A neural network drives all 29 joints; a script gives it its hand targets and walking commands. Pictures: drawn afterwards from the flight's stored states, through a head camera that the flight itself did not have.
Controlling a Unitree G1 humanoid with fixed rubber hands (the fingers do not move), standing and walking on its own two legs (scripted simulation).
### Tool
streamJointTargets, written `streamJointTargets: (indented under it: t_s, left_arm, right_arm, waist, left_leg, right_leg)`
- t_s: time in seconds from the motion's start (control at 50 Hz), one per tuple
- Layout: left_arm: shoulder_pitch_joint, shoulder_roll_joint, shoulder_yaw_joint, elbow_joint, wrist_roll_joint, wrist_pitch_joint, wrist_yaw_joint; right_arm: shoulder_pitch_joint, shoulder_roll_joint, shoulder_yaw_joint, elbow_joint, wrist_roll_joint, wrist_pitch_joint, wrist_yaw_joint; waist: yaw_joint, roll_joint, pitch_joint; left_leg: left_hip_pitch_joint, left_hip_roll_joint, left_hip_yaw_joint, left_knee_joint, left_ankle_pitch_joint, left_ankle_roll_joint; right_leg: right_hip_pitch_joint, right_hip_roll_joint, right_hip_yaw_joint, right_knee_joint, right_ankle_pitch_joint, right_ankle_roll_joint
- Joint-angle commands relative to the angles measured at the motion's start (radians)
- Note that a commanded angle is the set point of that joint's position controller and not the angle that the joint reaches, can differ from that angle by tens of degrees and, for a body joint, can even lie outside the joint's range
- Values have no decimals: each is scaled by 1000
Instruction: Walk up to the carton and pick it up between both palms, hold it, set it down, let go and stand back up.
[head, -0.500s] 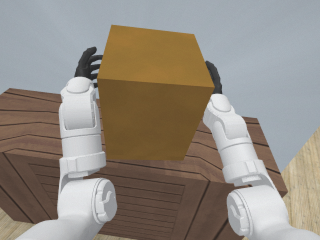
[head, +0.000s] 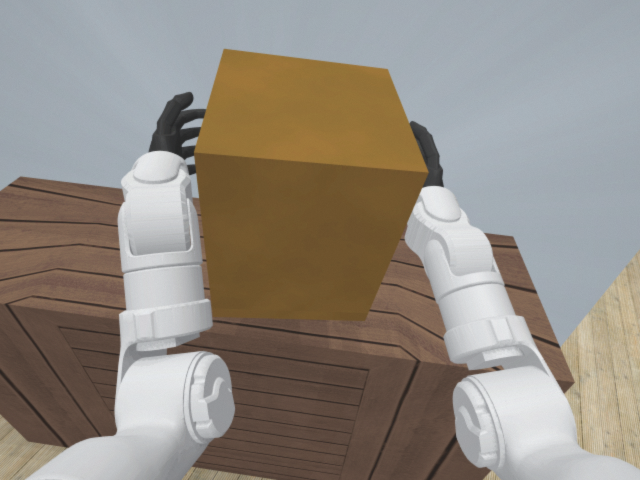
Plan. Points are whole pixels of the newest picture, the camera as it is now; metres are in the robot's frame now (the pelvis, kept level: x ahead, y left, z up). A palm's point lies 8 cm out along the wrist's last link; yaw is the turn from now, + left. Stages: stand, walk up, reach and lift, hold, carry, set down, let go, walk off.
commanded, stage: hold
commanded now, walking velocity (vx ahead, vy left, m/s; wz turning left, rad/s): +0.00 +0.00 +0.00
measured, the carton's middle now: (299, 194) +0.39 +0.01 +0.20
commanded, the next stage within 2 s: set down in 0.30 s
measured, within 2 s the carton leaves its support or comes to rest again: neither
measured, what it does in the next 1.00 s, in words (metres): stands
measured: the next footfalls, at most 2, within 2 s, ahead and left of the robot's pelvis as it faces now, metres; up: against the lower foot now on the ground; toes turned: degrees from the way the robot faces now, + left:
none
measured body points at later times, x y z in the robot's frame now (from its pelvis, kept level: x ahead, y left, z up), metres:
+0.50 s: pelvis +0.01 +0.00 +0.00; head -0.06 +0.03 +0.44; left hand +0.39 +0.16 +0.27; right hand +0.38 -0.13 +0.24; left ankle +0.03 +0.12 -0.75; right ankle +0.03 -0.10 -0.75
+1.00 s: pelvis +0.02 +0.01 +0.00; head +0.00 +0.05 +0.45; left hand +0.41 +0.17 +0.20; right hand +0.40 -0.13 +0.17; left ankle +0.03 +0.12 -0.75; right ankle +0.03 -0.10 -0.75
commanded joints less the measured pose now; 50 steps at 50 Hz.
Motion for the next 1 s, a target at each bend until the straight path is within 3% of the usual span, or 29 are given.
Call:
streamJointTargets:
  t_s: [0.0,0.04,0.06,0.22,0.28,0.3,0.32,0.34,0.42,0.52,0.56,0.58,0.64,0.66,0.7,0.76,0.78,0.84,0.86,0.88,0.94,0.98]
  left_arm:
    - [-486,-504,-362,40,-147,-39,-132]
    - [-490,-505,-370,11,-146,-48,-128]
    - [-500,-498,-361,22,-147,-50,-129]
    - [-497,-488,-368,19,-153,-46,-135]
    - [-496,-499,-387,-27,-160,-50,-135]
    - [-467,-499,-393,-22,-179,-50,-135]
    - [-477,-483,-416,-64,-195,-58,-134]
    - [-464,-496,-415,-53,-193,-52,-130]
    - [-485,-452,-361,3,-152,-75,-140]
    - [-437,-446,-311,66,-108,-153,-163]
    - [-428,-434,-329,52,-103,-198,-168]
    - [-421,-420,-313,72,-94,-216,-166]
    - [-340,-402,-291,79,-69,-257,-167]
    - [-302,-411,-306,79,-68,-266,-165]
    - [-297,-413,-332,51,-77,-291,-153]
    - [-278,-442,-415,19,-123,-323,-125]
    - [-257,-445,-409,10,-131,-329,-120]
    - [-285,-458,-507,-95,-174,-358,-101]
    - [-275,-467,-510,-89,-174,-364,-92]
    - [-279,-472,-527,-88,-185,-367,-88]
    - [-278,-457,-491,-23,-154,-358,-83]
    - [-275,-462,-482,-16,-146,-350,-86]
  right_arm:
    - [-755,472,271,-244,62,-54,119]
    - [-769,493,295,-277,74,-66,121]
    - [-766,486,282,-260,69,-64,118]
    - [-752,473,271,-241,70,-59,113]
    - [-756,487,307,-279,92,-60,108]
    - [-760,478,315,-328,99,-58,104]
    - [-746,482,323,-351,101,-60,102]
    - [-757,479,339,-371,107,-58,100]
    - [-729,472,291,-268,56,-69,108]
    - [-684,426,200,-232,-52,-187,135]
    - [-651,413,174,-229,-87,-260,145]
    - [-661,403,163,-222,-107,-289,151]
    - [-583,383,141,-195,-159,-363,161]
    - [-544,357,138,-174,-168,-384,162]
    - [-538,364,149,-189,-172,-429,165]
    - [-533,344,185,-207,-175,-480,164]
    - [-522,365,216,-231,-162,-491,161]
    - [-550,390,296,-329,-119,-518,142]
    - [-556,396,328,-345,-106,-521,139]
    - [-553,405,335,-347,-110,-520,133]
    - [-529,383,283,-265,-135,-496,140]
    - [-520,382,263,-238,-137,-495,148]
  waist:
    - [-9,90,-273]
    - [10,79,-335]
    - [-3,69,-323]
    - [-16,75,-300]
    - [-10,66,-344]
    - [24,57,-335]
    - [6,52,-369]
    - [16,69,-369]
    - [21,62,-261]
    - [10,45,-207]
    - [-6,78,-227]
    - [8,66,-219]
    - [9,41,-160]
    - [7,64,-152]
    - [17,56,-189]
    - [3,64,-230]
    - [20,53,-253]
    - [18,60,-404]
    - [33,56,-405]
    - [24,46,-428]
    - [43,78,-303]
    - [51,78,-304]
  left_leg:
    - [-82,-60,70,-69,53,-4]
    - [-74,-59,73,-51,109,6]
    - [-70,-63,73,-49,101,10]
    - [-70,-58,68,-50,114,-1]
    - [-54,-64,70,-29,174,-1]
    - [-48,-71,63,-17,173,6]
    - [-37,-75,61,-17,177,12]
    - [-32,-74,55,-11,190,8]
    - [-76,-73,69,-48,65,25]
    - [-35,-54,69,-65,35,17]
    - [-9,-55,78,-52,68,0]
    - [-15,-57,80,-52,59,7]
    - [-14,-49,85,-50,121,12]
    - [-11,-47,90,-47,126,2]
    - [9,-38,86,-32,160,-8]
    - [58,-36,78,16,297,-30]
    - [60,-39,73,29,328,-25]
    - [77,-47,60,63,424,-26]
    - [75,-48,56,66,424,-24]
    - [76,-46,50,73,438,-29]
    - [32,-38,54,36,295,-25]
    - [33,-42,63,15,254,-18]
  right_leg:
    - [137,48,-12,-4,45,38]
    - [163,50,-8,6,93,45]
    - [160,48,-4,4,91,44]
    - [154,50,-10,0,98,41]
    - [174,54,-3,14,164,47]
    - [194,57,-7,4,161,55]
    - [194,49,-5,7,184,57]
    - [188,49,-2,9,183,52]
    - [155,37,-6,-8,82,53]
    - [122,32,-42,-28,-2,43]
    - [130,27,-61,-23,15,35]
    - [123,22,-67,-20,1,36]
    - [154,18,-78,-15,63,48]
    - [156,22,-85,-13,48,43]
    - [164,24,-96,-15,50,38]
    - [130,36,-108,-3,125,33]
    - [165,30,-99,7,182,40]
    - [217,29,-80,40,354,49]
    - [224,30,-83,43,372,52]
    - [225,31,-82,47,385,53]
    - [160,21,-80,19,218,41]
    - [162,20,-81,12,180,37]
